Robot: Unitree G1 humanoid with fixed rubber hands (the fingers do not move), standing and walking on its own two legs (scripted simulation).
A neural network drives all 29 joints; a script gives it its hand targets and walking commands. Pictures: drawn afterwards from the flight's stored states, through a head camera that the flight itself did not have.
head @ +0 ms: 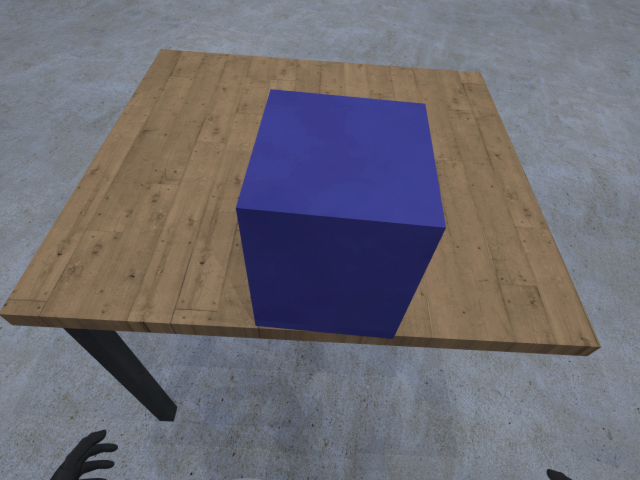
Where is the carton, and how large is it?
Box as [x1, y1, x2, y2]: [236, 89, 445, 338]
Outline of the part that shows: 270,89 236,205 255,324 261,326 392,338 445,228 425,104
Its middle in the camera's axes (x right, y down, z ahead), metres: +0.02 -0.02 +0.53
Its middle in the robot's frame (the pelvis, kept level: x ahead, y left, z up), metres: +0.42 -0.01 +0.07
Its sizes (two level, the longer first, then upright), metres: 0.210 0.200 0.250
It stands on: a table, 0.71 m high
